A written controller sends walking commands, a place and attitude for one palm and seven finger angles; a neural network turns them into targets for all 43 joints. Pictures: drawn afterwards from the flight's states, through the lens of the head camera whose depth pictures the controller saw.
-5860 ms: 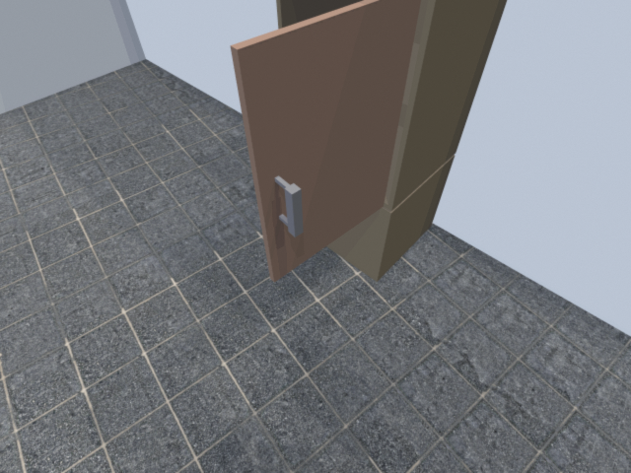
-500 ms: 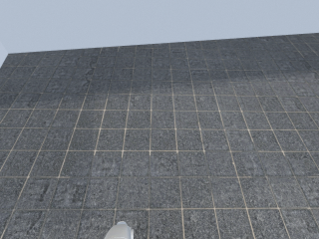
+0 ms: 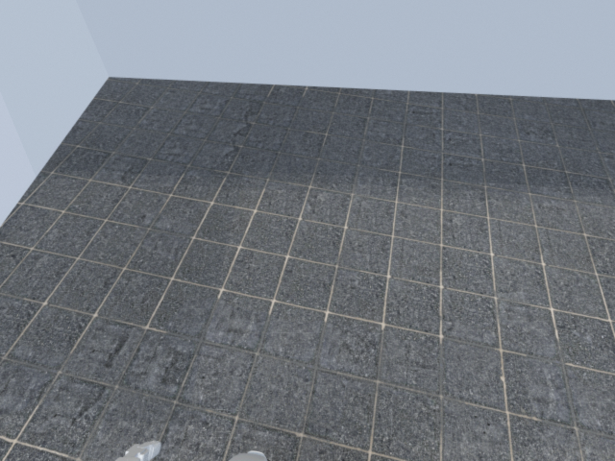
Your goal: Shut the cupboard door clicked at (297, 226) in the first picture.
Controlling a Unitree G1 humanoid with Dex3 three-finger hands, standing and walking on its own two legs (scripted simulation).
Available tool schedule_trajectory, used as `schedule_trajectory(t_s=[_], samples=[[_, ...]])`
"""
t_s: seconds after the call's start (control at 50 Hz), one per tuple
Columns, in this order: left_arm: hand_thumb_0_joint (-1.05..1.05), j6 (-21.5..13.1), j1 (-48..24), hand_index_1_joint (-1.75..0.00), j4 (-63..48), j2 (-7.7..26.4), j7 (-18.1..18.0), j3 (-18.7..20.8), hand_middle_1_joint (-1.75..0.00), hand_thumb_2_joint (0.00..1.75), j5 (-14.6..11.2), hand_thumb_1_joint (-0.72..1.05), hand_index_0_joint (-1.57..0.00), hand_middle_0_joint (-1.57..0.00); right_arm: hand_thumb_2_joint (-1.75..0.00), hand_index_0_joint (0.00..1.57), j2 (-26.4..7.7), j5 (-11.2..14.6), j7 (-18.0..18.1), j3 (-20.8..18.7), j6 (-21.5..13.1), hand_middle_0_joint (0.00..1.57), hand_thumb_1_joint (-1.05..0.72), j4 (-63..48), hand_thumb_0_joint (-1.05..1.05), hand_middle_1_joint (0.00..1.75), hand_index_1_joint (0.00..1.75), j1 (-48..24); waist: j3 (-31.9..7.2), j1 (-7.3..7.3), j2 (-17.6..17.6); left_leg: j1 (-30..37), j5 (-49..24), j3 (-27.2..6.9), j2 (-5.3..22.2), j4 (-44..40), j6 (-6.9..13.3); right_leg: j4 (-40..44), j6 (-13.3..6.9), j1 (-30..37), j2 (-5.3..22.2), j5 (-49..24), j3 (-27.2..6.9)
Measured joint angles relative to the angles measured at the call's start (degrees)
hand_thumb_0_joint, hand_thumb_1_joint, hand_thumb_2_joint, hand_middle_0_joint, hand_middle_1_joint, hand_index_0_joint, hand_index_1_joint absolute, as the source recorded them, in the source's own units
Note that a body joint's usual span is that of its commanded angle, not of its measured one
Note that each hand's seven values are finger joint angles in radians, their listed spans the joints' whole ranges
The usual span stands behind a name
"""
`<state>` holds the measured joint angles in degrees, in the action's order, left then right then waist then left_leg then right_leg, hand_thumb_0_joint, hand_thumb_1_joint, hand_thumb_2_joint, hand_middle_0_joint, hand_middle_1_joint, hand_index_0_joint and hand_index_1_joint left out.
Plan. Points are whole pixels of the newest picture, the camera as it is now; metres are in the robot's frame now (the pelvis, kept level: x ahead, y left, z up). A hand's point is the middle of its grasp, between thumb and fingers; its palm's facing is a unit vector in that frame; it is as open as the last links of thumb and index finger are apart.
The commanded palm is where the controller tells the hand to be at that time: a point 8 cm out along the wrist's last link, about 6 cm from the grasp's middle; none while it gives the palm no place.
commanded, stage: walk to a spot facing it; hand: left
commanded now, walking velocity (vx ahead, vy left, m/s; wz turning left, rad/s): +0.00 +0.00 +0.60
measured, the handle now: out of the picture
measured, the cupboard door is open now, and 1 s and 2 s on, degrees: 84 84 84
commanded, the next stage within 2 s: none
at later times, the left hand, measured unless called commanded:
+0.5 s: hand out of the picture +0.03 +0.21 -0.17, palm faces +0.35 -0.90 -0.25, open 7.4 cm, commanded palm none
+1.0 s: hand out of the picture -0.01 +0.13 -0.17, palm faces +0.62 -0.76 -0.20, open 7.4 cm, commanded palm none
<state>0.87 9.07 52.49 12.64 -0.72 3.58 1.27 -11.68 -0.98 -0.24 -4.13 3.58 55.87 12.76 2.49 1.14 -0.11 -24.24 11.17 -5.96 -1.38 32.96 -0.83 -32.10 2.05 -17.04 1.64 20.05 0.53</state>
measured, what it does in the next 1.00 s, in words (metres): steps on the spot, turning left: left foot, then right foot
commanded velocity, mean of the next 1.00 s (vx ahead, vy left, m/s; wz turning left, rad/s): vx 0.00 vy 0.00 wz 0.60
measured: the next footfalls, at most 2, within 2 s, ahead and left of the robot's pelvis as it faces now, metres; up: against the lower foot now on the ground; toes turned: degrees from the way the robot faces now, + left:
left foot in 0.34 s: +0.06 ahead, +0.11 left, +0.00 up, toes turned +21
right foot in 0.68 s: +0.15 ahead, -0.15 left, +0.00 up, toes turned +24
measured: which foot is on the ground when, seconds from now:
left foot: down 0.00-0.00, up 0.02-0.32, down 0.34-0.68, up 0.70-1.00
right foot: down 0.00-0.34, up 0.36-0.66, down 0.68-1.00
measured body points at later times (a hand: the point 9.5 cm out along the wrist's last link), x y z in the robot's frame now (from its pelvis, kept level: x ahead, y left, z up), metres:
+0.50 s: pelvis +0.03 -0.02 +0.00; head +0.07 +0.02 +0.45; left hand +0.01 +0.26 -0.15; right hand +0.24 -0.22 -0.12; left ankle +0.02 +0.10 -0.73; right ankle +0.05 -0.16 -0.66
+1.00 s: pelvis +0.07 -0.06 +0.00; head +0.11 -0.01 +0.45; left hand -0.04 +0.17 -0.15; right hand +0.32 -0.20 -0.13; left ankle +0.01 +0.04 -0.71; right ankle +0.11 -0.16 -0.73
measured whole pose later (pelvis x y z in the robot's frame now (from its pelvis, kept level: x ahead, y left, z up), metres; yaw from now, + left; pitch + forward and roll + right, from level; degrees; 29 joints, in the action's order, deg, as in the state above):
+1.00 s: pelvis +0.07 -0.06 +0.00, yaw +39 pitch +0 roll +1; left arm 0.7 13.3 51.2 11.7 -0.9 1.9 1.7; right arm -13.7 -0.3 -2.0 -3.8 4.4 52.1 5.6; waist 7.3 -0.3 3.3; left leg -19.6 21.5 5.6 0.8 38.5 -2.8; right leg -34.0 1.0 -12.5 8.1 20.8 13.2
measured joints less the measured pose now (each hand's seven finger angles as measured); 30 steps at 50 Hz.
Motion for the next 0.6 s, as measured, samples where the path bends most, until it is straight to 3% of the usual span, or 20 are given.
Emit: schedule_trajectory(t_s=[0.06,0.1,0.14,0.18,0.28,0.34,0.4,0.46,0.52,0.6], samples=[[0.01,-0.3,0.1,-0.3,0.1,-0.6,-0.6,-0.3,-0.3,0.89,0.4,0.91,-0.2,-0.2,-0.9,0.2,-1.6,0.2,-0.3,-1.2,0.7,0.2,-0.91,0.0,0.01,0.3,0.3,-0.7,0.8,0.16,-0.6,-4.9,12.8,2.0,0.1,15.1,-0.7,-0.7,-1.6,0.7,0.5,-2.2,2.1],[0.01,-0.1,0.7,-0.3,0.2,-1.0,-0.7,-0.7,-0.3,0.89,0.4,0.91,-0.2,-0.2,-0.9,0.2,-2.5,0.1,-0.5,-1.6,1.0,0.2,-0.91,-0.3,0.01,0.3,0.3,-0.9,0.9,0.55,-0.4,-7.0,13.9,4.8,0.7,24.4,-1.5,0.7,-1.9,2.7,1.6,-2.2,3.9],[0.01,-0.1,1.4,-0.3,0.3,-1.1,-0.7,-1.0,-0.3,0.89,0.3,0.91,-0.2,-0.2,-0.9,0.2,-2.9,0.2,-0.8,-1.6,1.2,0.2,-0.91,-0.7,0.01,0.3,0.3,-1.3,1.0,0.74,0.7,-7.3,13.5,7.2,1.7,28.1,-2.3,2.3,-2.0,4.5,2.8,-2.2,5.4],[0.01,-0.3,1.9,-0.3,0.3,-1.0,-0.7,-1.1,-0.3,0.89,0.4,0.91,-0.2,-0.2,-0.9,0.2,-2.9,0.3,-1.0,-1.4,1.3,0.2,-0.91,-1.2,0.01,0.3,0.3,-1.9,1.3,0.63,1.9,-5.9,13.0,8.9,2.6,25.9,-2.8,3.3,-2.0,5.8,3.9,-2.1,7.0],[0.01,-0.7,2.8,-0.3,0.2,-0.7,-0.3,-1.5,-0.3,0.89,0.6,0.91,-0.2,-0.2,-0.9,0.2,-2.9,0.5,-1.4,-0.5,0.9,0.19,-0.91,-2.5,0.01,0.3,0.3,-4.9,2.8,-0.76,3.6,0.3,12.2,11.5,3.2,11.7,-2.5,1.1,-1.4,6.5,5.8,0.4,10.9],[0.01,-0.4,4.2,-0.3,0.3,0.0,0.1,-1.3,-0.3,0.89,0.1,0.9,-0.2,-0.2,-0.9,0.2,-3.3,0.3,-1.5,0.1,-0.2,0.19,-0.91,-4.2,0.01,0.3,0.3,-6.4,2.8,-1.12,3.6,5.3,2.5,12.3,2.7,1.0,-0.6,-6.0,-0.4,4.3,7.0,4.0,12.8],[0.01,1.8,3.3,-0.3,1.1,1.9,-0.1,-0.8,-0.3,0.89,-0.2,0.91,-0.2,-0.2,-0.9,0.2,-2.3,0.1,-1.2,0.5,-1.5,0.19,-0.91,-5.2,0.01,0.3,0.3,-7.6,3.4,-1.32,4.8,3.7,4.9,11.1,1.7,4.5,2.4,-23.6,1.5,-3.2,5.7,11.6,6.6],[0.01,3.1,1.8,-0.3,1.3,2.8,-0.2,0.0,-0.3,0.89,0.0,0.91,-0.2,-0.2,-0.9,0.2,-1.5,-0.1,-0.5,1.0,-1.6,0.2,-0.91,-5.6,0.01,0.3,0.3,-7.2,3.1,-1.52,4.2,4.2,5.4,8.9,1.8,2.8,2.1,-30.9,2.0,-8.3,3.7,9.6,3.3],[0.01,3.0,0.3,-0.3,0.1,3.0,0.2,0.2,-0.3,0.89,0.0,0.91,-0.2,-0.2,-0.9,0.2,-1.4,-0.2,-0.2,1.2,-1.2,0.2,-0.91,-5.2,0.01,0.3,0.3,-6.8,3.2,-1.74,2.6,5.0,3.4,6.7,1.8,0.0,1.4,-28.7,2.2,-10.0,2.9,6.7,1.5],[0.01,2.3,-0.8,-0.3,-1.6,2.8,0.3,0.2,-0.3,0.89,-0.1,0.91,-0.2,-0.19,-0.9,0.21,-1.4,-0.4,-0.5,1.1,-0.5,0.2,-0.9,-4.7,0.01,0.3,0.3,-5.9,3.3,-1.4,0.4,5.0,2.2,3.6,2.0,-1.5,0.4,-18.3,2.0,-7.7,1.8,5.2,0.5]])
